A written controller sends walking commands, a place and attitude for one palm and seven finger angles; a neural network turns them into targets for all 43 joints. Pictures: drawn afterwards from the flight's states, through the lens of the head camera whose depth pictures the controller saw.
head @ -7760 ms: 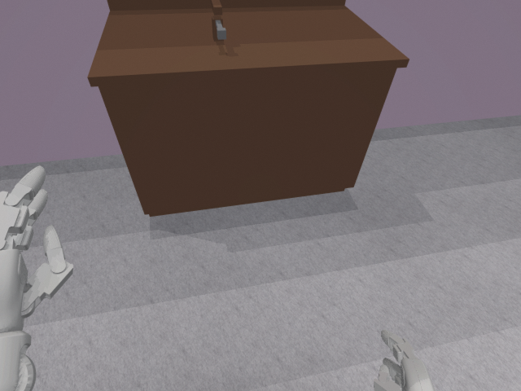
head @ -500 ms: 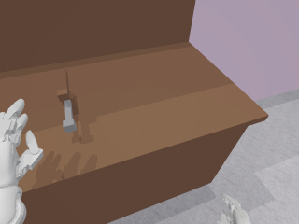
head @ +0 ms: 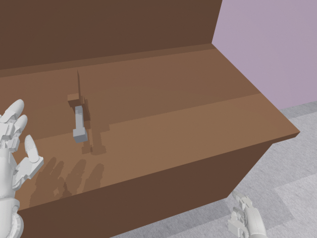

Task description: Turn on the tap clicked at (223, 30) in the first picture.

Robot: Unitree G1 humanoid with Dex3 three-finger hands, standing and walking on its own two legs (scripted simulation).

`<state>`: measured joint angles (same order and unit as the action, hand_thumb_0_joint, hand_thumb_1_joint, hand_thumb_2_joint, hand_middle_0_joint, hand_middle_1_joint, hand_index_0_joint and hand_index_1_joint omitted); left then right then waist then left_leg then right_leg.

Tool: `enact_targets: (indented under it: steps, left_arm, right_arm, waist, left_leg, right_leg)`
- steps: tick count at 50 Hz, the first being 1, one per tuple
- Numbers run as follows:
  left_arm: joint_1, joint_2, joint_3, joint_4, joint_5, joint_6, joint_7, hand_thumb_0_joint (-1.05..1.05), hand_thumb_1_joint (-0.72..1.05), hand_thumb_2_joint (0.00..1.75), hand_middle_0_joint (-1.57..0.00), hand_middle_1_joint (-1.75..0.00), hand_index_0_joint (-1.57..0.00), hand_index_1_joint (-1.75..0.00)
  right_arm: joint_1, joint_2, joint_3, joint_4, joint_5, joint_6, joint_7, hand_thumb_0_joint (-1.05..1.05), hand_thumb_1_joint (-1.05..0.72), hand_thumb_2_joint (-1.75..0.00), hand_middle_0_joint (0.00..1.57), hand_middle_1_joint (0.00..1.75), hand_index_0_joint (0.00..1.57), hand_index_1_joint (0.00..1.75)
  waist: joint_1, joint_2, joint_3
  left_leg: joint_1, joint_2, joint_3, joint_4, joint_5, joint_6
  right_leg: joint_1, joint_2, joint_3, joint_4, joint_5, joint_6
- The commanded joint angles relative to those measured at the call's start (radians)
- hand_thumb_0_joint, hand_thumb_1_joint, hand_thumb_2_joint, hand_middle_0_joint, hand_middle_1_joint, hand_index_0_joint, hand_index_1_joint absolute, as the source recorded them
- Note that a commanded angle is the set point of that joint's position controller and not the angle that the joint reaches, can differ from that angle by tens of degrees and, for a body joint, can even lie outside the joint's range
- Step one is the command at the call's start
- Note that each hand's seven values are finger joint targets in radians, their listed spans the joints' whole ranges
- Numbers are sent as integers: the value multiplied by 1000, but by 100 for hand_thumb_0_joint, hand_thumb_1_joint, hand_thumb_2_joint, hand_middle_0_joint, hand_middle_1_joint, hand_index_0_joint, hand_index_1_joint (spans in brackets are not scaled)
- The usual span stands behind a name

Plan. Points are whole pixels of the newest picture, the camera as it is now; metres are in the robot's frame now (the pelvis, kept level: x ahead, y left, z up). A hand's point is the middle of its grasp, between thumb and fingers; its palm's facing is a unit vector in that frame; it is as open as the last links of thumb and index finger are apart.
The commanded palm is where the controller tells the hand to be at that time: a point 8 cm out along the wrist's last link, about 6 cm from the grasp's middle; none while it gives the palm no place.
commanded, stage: come to a stop and stand still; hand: left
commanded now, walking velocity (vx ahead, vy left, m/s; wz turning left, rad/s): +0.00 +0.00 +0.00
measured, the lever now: (80, 135) +0.33 +0.24 +0.07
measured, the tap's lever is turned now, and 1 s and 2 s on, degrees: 0 0 0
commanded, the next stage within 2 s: look again from close up in 0.32 s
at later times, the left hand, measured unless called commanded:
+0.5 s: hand (18, 127) +0.26 +0.30 +0.19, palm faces +0.49 -0.74 -0.46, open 7.4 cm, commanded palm +0.16 +0.29 +0.17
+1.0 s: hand (28, 154) +0.21 +0.27 +0.17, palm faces +0.41 -0.85 -0.33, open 7.4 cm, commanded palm +0.16 +0.29 +0.17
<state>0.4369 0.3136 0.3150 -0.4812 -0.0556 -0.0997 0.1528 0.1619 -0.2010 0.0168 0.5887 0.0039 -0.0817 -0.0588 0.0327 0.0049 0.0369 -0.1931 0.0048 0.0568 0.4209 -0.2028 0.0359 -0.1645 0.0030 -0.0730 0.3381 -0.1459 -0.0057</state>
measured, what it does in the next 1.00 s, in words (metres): stands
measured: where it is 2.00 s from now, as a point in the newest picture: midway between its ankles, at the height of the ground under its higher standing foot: outside the picture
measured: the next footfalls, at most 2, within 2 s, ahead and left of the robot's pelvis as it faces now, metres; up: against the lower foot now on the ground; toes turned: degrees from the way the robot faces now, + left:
none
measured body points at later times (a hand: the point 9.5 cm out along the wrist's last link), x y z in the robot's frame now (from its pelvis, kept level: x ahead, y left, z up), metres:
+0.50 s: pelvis +0.00 +0.00 +0.00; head +0.05 +0.03 +0.44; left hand +0.22 +0.33 +0.21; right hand +0.20 -0.21 -0.09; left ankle +0.02 +0.09 -0.74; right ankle +0.02 -0.12 -0.74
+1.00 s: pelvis -0.01 +0.02 -0.01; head +0.01 +0.04 +0.44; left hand +0.19 +0.31 +0.18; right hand +0.17 -0.21 -0.08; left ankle +0.02 +0.09 -0.74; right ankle +0.02 -0.12 -0.74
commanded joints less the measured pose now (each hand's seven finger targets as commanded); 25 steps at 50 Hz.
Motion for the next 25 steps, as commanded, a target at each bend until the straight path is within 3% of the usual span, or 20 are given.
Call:
enact_targets:
  steps: [1, 7, 13, 17, 18, 20, 21, 22, 23, 24, 25]
  left_arm:
    - [-62, 161, 99, -228, -4, -60, 16, 0, 90, 90, -20, -30, -20, -30]
    - [-40, 185, 125, -255, -13, -57, 13, 0, 90, 90, -20, -30, -20, -30]
    - [-39, 169, 108, -274, -18, -55, 10, 0, 90, 90, -20, -30, -20, -30]
    - [-23, 192, 127, -292, -19, -57, 13, 0, 90, 90, -20, -30, -20, -30]
    - [-20, 167, 106, -285, -19, -57, 11, 0, 90, 90, -20, -30, -20, -30]
    - [-25, 174, 113, -281, -18, -59, 12, 0, 90, 90, -20, -30, -20, -30]
    - [-1114, 998, 691, -438, 178, -176, 1, 0, 90, 90, -20, -30, -20, -30]
    - [-772, 560, 411, 71, 78, -127, -22, 0, 90, 90, -20, -30, -20, -30]
    - [-554, 432, 314, -47, 59, -130, -29, 0, 90, 90, -20, -30, -20, -30]
    - [-458, 341, 232, 51, 46, -131, -48, 0, 90, 90, -20, -30, -20, -30]
    - [-364, 285, 179, 20, 25, -145, -66, 0, 90, 90, -20, -30, -20, -30]
  right_arm:
    - [-94, -117, -46, -169, 3, -37, -6, 0, -90, -90, 20, 30, 20, 30]
    - [-110, -115, -43, -178, 4, -24, -6, 0, -90, -90, 20, 30, 20, 30]
    - [-108, -117, -42, -185, 6, -17, -8, 0, -90, -90, 20, 30, 20, 30]
    - [-115, -118, -43, -186, 8, -19, -9, 0, -90, -90, 20, 30, 20, 30]
    - [-108, -116, -42, -186, 8, -17, -9, 0, -90, -90, 20, 30, 20, 30]
    - [-101, -120, -45, -184, 8, -16, -8, 0, -90, -90, 20, 30, 20, 30]
    - [80, -153, -56, -168, -38, -76, 2, 0, -90, -90, 20, 30, 20, 30]
    - [-34, -80, -43, -72, 21, -57, 5, 0, -90, -90, 20, 30, 20, 30]
    - [-31, -103, -67, -129, 0, -44, 26, 0, -90, -90, 20, 30, 20, 30]
    - [-14, -129, -71, -144, -1, -64, 35, 0, -90, -90, 20, 30, 20, 30]
    - [2, -130, -76, -155, 11, -75, 47, 0, -90, -90, 20, 30, 20, 30]
  waist:
    - [-11, 47, -117]
    - [-13, 65, -137]
    - [-14, 58, -159]
    - [-13, 72, -179]
    - [-13, 62, -171]
    - [-12, 58, -167]
    - [-18, -50, 33]
    - [-20, 160, -47]
    - [4, 144, -99]
    - [9, 160, -182]
    - [12, 149, -241]
  left_leg:
    - [-32, 65, -89, -92, 68, -27]
    - [-19, 72, -100, -89, 144, -28]
    - [6, 80, -104, -71, 227, -30]
    - [17, 82, -107, -61, 252, -30]
    - [14, 85, -108, -62, 256, -32]
    - [4, 87, -110, -67, 234, -33]
    - [-184, 116, -76, 82, 243, -3]
    - [-10, 139, -117, 52, 253, -29]
    - [54, 100, -111, 5, 292, -58]
    - [82, 86, -62, 16, 294, -50]
    - [100, 78, -62, 30, 302, -35]
  right_leg:
    - [113, -44, 91, -26, 132, -4]
    - [133, -42, 77, -8, 185, -2]
    - [143, -49, 73, 7, 236, -3]
    - [148, -51, 72, 16, 243, -3]
    - [146, -54, 71, 17, 241, -5]
    - [142, -54, 72, 16, 224, -4]
    - [-82, -96, 115, -23, 139, 29]
    - [-166, -169, 82, 60, 13, -66]
    - [-64, -100, 90, 102, 113, -71]
    - [-21, -87, 113, 108, 163, -65]
    - [11, -92, 126, 111, 190, -45]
